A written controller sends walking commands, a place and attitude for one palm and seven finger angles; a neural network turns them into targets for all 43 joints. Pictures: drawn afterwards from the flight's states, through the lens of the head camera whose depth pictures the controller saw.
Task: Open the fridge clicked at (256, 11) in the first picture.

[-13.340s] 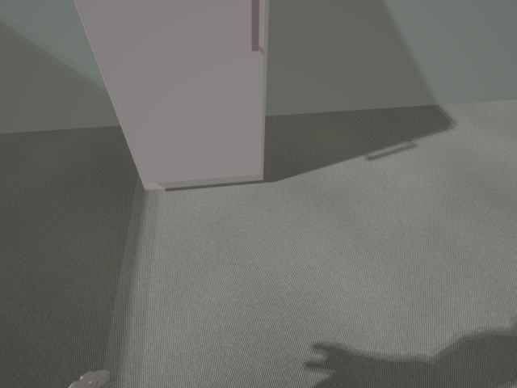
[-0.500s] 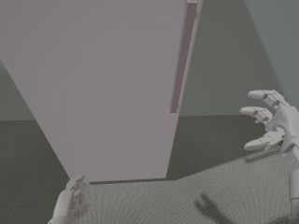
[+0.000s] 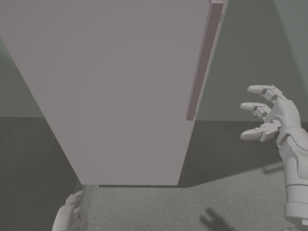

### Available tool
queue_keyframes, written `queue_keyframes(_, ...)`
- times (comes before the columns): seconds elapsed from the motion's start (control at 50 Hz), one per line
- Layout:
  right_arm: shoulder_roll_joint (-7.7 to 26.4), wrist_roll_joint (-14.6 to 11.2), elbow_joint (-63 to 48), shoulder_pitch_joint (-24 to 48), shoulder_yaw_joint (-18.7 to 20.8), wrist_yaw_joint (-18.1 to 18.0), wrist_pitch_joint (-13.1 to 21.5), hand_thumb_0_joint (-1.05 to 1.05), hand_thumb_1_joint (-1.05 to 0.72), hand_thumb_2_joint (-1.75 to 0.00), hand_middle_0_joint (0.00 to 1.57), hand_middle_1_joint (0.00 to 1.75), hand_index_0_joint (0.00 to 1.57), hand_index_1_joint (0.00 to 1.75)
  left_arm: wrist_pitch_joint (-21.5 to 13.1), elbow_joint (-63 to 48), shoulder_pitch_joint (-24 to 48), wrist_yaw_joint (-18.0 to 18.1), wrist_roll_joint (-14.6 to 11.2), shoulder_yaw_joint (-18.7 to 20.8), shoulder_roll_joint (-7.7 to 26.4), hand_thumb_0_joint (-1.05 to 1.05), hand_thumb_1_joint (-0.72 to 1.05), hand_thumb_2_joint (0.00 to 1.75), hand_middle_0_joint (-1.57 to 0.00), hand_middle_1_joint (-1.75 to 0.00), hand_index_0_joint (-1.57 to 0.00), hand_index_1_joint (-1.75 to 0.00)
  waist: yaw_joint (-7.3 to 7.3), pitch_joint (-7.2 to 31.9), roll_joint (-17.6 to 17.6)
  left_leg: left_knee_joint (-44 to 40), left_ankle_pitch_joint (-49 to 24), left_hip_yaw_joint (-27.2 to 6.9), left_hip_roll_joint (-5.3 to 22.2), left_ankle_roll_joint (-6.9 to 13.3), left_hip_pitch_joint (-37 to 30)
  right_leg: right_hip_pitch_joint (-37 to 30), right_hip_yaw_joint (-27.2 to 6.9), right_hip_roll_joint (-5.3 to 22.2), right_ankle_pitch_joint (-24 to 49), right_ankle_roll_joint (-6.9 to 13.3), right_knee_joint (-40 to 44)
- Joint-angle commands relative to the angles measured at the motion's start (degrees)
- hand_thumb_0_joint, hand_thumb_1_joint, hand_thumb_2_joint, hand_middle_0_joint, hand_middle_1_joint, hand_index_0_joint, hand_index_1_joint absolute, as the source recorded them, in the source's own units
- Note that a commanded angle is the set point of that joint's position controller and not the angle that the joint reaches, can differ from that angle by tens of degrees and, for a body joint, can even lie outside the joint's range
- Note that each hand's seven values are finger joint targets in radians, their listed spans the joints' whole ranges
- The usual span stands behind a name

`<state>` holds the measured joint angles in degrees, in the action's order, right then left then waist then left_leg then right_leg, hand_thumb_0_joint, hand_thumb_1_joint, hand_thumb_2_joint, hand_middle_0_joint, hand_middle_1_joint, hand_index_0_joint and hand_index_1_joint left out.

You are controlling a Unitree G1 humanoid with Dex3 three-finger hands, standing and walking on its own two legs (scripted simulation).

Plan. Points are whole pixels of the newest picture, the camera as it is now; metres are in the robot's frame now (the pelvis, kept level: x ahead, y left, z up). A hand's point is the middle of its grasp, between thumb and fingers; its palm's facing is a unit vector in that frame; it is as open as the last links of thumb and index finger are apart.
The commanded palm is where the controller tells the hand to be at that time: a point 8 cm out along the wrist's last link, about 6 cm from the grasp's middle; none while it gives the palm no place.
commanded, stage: move the hooked fingers beside the handle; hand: right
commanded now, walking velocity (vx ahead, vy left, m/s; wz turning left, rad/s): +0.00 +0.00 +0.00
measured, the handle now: (198, 69) +0.52 -0.10 +0.19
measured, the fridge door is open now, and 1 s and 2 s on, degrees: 0 0 0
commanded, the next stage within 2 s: feel for the door with the fingertips in 1.66 s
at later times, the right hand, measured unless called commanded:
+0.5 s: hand (236, 98) +0.41 -0.19 +0.17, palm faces +0.02 +1.00 -0.01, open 14.0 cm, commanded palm +0.40 -0.24 +0.17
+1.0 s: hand (220, 85) +0.47 -0.16 +0.17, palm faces +0.00 +1.00 +0.00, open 14.0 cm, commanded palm +0.44 -0.22 +0.16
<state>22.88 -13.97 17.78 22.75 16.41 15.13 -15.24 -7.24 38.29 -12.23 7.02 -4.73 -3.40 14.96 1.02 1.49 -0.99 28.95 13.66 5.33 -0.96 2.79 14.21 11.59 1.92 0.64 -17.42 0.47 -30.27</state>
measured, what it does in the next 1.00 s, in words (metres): stands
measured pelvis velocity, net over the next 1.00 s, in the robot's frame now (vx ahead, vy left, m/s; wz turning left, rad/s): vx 0.00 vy -0.01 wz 0.02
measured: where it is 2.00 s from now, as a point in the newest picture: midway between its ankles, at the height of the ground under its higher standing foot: outside the picture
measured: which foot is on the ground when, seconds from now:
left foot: down 0.00-1.00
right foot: down 0.00-1.00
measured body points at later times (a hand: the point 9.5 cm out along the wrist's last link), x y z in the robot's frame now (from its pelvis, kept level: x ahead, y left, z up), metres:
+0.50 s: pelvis +0.00 +0.00 +0.00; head +0.00 +0.01 +0.45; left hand +0.13 +0.26 -0.10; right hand +0.41 -0.25 +0.17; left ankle +0.02 +0.09 -0.74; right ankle -0.01 -0.11 -0.74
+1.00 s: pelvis +0.00 -0.01 +0.00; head +0.02 -0.01 +0.44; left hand +0.04 +0.26 -0.12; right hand +0.47 -0.22 +0.17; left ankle +0.02 +0.09 -0.74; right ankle -0.01 -0.11 -0.74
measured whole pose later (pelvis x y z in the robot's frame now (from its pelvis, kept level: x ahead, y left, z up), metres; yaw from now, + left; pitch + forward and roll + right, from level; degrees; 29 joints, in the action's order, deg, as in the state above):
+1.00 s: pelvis +0.00 -0.01 +0.00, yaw +1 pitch +6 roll +1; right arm 22.7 -7.7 54.2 50.6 15.5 8.5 -1.0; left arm -5.8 41.5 -20.9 3.7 -3.1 -1.1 15.1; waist -5.3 3.1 -0.6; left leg 30.7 12.7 4.2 -1.2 2.4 23.8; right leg 21.3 3.1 0.9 -17.7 1.1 -33.3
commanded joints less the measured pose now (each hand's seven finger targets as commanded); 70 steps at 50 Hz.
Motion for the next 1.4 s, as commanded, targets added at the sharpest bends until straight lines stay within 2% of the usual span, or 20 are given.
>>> queue_keyframes(0.0,11.8,-0.7,-12.9,25.6,2.4,-0.4,5.1,0.0,0.5,-0.3,0.3,1.2,0.3,1.2,-2.9,-9.1,6.3,0.3,-0.2,2.9,7.3,0.0,0.9,0.9,-0.2,-0.3,-0.2,-0.3,-0.68,14.2,-2.6,-2.9,-14.4,-5.1,1.2,-1.1,-7.5,-1.1,-2.6,-0.6,14.8,0.6,3.5)
queue_keyframes(0.08,11.8,-0.8,-10.8,26.3,2.6,-0.5,5.7,0.0,0.5,-0.3,0.3,1.2,0.3,1.2,-2.6,-8.8,5.3,0.2,-0.2,3.4,7.5,0.0,0.9,0.9,-0.2,-0.3,-0.2,-0.3,-0.7,15.8,-0.6,-2.6,-16.3,-5.3,1.2,-1.3,-8.1,-0.9,-2.4,-0.5,15.8,0.8,3.2)
queue_keyframes(0.18,11.5,0.0,-5.7,29.3,1.7,-1.6,5.0,0.0,0.5,-0.3,0.3,1.2,0.3,1.2,-1.8,-7.8,4.3,0.1,-0.3,3.4,7.8,0.0,0.9,0.9,-0.2,-0.3,-0.2,-0.3,-1.75,12.7,1.6,-3.2,-13.6,-5.5,1.3,-1.7,-5.8,1.5,-2.4,-0.5,13.0,0.9,3.1)
queue_keyframes(0.26,14.4,1.0,-5.1,34.3,3.4,-3.0,6.5,0.0,0.5,-0.3,0.3,1.2,0.3,1.2,-1.4,-7.6,3.8,0.0,0.1,3.7,7.9,0.0,0.9,0.9,-0.2,-0.3,-0.2,-0.3,-1.72,16.8,0.4,-2.9,-14.1,-6.5,1.7,-1.7,-7.4,1.3,-2.2,-0.6,13.5,1.0,2.5)
queue_keyframes(0.3,12.6,0.9,-2.5,35.8,1.9,-3.0,7.4,0.0,0.5,-0.3,0.3,1.2,0.3,1.2,-1.3,-7.1,3.2,0.0,0.0,3.6,7.6,0.0,0.9,0.9,-0.2,-0.3,-0.2,-0.3,-2.36,15.2,0.5,-3.0,-13.8,-6.5,1.5,-1.7,-6.5,2.0,-2.1,-0.6,12.7,0.9,2.4)
queue_keyframes(0.34,15.0,1.3,0.2,37.3,3.3,-3.2,8.2,0.0,0.5,-0.3,0.3,1.2,0.3,1.2,-1.1,-6.5,2.4,0.0,0.2,3.7,8.2,0.0,0.9,0.9,-0.2,-0.3,-0.2,-0.3,-2.45,15.6,1.1,-2.9,-12.6,-7.0,1.7,-1.7,-6.9,3.2,-2.1,-0.5,11.9,0.9,2.1)
queue_keyframes(0.58,11.7,2.6,10.7,47.7,-0.7,-3.7,12.1,0.0,0.5,-0.3,0.3,1.2,0.3,1.2,-1.0,-5.2,-2.0,-1.0,0.3,4.4,8.3,0.0,0.9,0.9,-0.2,-0.3,-0.2,-0.3,-4.4,17.5,0.0,-2.1,-12.5,-6.2,1.0,-1.3,-4.4,4.3,-2.7,-0.7,11.4,1.1,1.6)
queue_keyframes(0.64,13.9,3.1,15.4,50.2,1.1,-4.5,12.9,0.0,0.5,-0.3,0.3,1.2,0.3,1.2,-0.8,-4.1,-3.6,-1.2,0.6,4.6,8.9,0.0,0.9,0.9,-0.2,-0.3,-0.2,-0.3,-5.04,16.7,1.7,-2.3,-11.2,-6.8,1.2,-1.5,-3.7,6.1,-2.7,-0.7,10.2,1.1,1.0)
queue_keyframes(0.76,13.5,4.5,16.8,55.2,0.2,-5.3,17.1,0.0,0.5,-0.3,0.3,1.2,0.3,1.2,-1.1,-3.8,-6.2,-2.1,1.0,4.9,8.7,0.0,0.9,0.9,-0.2,-0.3,-0.2,-0.3,-5.36,21.1,-1.2,-0.8,-14.7,-6.0,0.5,-1.1,-4.4,4.8,-2.9,-0.7,13.4,1.1,1.0)
queue_keyframes(0.84,11.6,4.6,23.8,56.9,-0.4,-6.1,17.3,0.0,0.5,-0.3,0.3,1.2,0.3,1.2,-1.3,-2.3,-8.3,-2.3,1.2,5.2,9.0,0.0,0.9,0.9,-0.2,-0.3,-0.2,-0.3,-6.67,17.3,1.5,-1.5,-11.9,-5.2,0.0,-1.3,-0.5,5.8,-3.1,-0.5,11.4,1.1,0.9)
queue_keyframes(0.92,12.1,5.7,24.3,54.8,0.7,-7.0,18.3,0.0,0.5,-0.3,0.3,1.2,0.3,1.2,-1.2,-2.8,-9.4,-3.0,1.5,5.3,9.0,0.0,0.9,0.9,-0.2,-0.3,-0.2,-0.3,-5.64,20.2,0.2,-0.6,-13.9,-4.9,-0.3,-1.0,-1.6,5.4,-2.9,-0.6,13.5,0.9,1.1)
queue_keyframes(0.94,14.7,6.0,24.2,53.9,2.9,-7.4,18.9,0.0,0.5,-0.3,0.3,1.2,0.3,1.2,-1.0,-3.0,-9.8,-3.0,1.6,5.6,9.3,0.0,0.9,0.9,-0.2,-0.3,-0.2,-0.3,-5.15,20.9,0.5,-0.4,-14.8,-5.2,-0.2,-1.0,-2.6,5.6,-2.6,-0.5,14.4,1.0,0.6)
queue_keyframes(0.98,12.2,6.1,23.7,55.1,0.7,-7.3,19.4,0.0,0.5,-0.3,0.3,1.2,0.3,1.2,-0.9,-3.3,-9.5,-3.3,1.5,5.3,8.8,0.0,0.9,0.9,-0.2,-0.3,-0.2,-0.3,-5.77,19.6,0.4,-0.6,-13.9,-5.2,-0.3,-1.1,-2.1,6.5,-2.5,-0.5,12.9,1.0,1.0)
queue_keyframes(1.08,15.9,6.0,21.4,53.8,3.9,-7.2,20.6,0.0,0.5,-0.3,0.3,1.2,0.3,1.2,-0.7,-3.8,-9.9,-3.1,1.5,5.6,9.0,0.0,0.9,0.9,-0.2,-0.3,-0.2,-0.3,-4.97,22.0,0.5,-0.3,-16.3,-5.7,-0.5,-1.2,-4.5,6.2,-2.1,-0.4,14.6,1.2,0.8)
queue_keyframes(1.18,12.3,5.6,16.1,52.6,0.8,-6.8,20.3,0.0,0.5,-0.3,0.3,1.2,0.3,1.2,-0.7,-4.3,-9.1,-3.1,1.1,5.8,8.5,0.0,0.9,0.9,-0.2,-0.3,-0.2,-0.3,-5.0,22.8,-3.6,-0.6,-16.7,-4.9,-0.9,-0.8,-3.2,2.3,-2.5,-0.2,16.9,1.0,1.0)
queue_keyframes(1.2,10.2,5.1,16.9,52.6,-0.7,-6.6,19.7,0.0,0.5,-0.3,0.3,1.2,0.3,1.2,-0.8,-4.1,-8.6,-3.0,1.0,5.6,8.4,0.0,0.9,0.9,-0.2,-0.3,-0.2,-0.3,-5.67,20.9,-2.6,-1.1,-15.7,-4.7,-1.0,-0.9,-2.1,2.5,-2.6,-0.1,15.9,1.0,1.2)
queue_keyframes(1.24,12.2,4.9,19.8,52.1,1.3,-6.9,18.5,0.0,0.5,-0.3,0.3,1.2,0.3,1.2,-0.4,-3.3,-9.0,-2.7,1.0,5.7,9.0,0.0,0.9,0.9,-0.2,-0.3,-0.2,-0.3,-5.78,18.8,0.8,-1.7,-14.1,-4.8,-0.8,-1.1,-1.8,4.1,-2.5,0.0,13.7,1.2,1.4)
queue_keyframes(1.26,9.2,4.7,20.4,54.2,-1.7,-6.7,17.9,0.0,0.5,-0.3,0.3,1.2,0.3,1.2,-0.5,-3.2,-8.5,-2.7,0.8,5.3,8.7,0.0,0.9,0.9,-0.2,-0.3,-0.2,-0.3,-6.77,16.9,0.9,-2.0,-12.9,-4.8,-0.6,-1.3,-0.7,5.0,-2.6,-0.2,12.0,1.3,1.8)
queue_keyframes(1.34,10.0,5.5,17.8,55.5,-1.0,-7.5,18.9,0.0,0.5,-0.3,0.3,1.2,0.3,1.2,-0.6,-3.2,-8.9,-2.8,1.3,5.6,8.5,0.0,0.9,0.9,-0.2,-0.3,-0.2,-0.3,-5.94,21.5,-1.4,-1.1,-14.9,-4.7,-0.6,-0.9,-1.7,2.0,-2.9,-0.4,15.2,1.0,1.0)
queue_keyframes(1.38,8.6,5.0,18.7,54.6,-1.7,-7.5,18.9,0.0,0.5,-0.3,0.3,1.2,0.3,1.2,-0.6,-3.3,-8.3,-2.9,1.2,5.3,8.3,0.0,0.9,0.9,-0.2,-0.3,-0.2,-0.3,-6.0,20.3,-0.9,-1.1,-15.1,-4.5,-0.7,-0.9,-1.4,2.6,-3.2,-0.5,15.2,1.0,1.0)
